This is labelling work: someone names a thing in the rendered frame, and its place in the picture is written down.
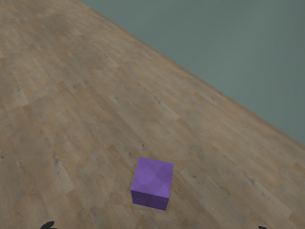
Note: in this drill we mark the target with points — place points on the carton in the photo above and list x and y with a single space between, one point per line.
152 181

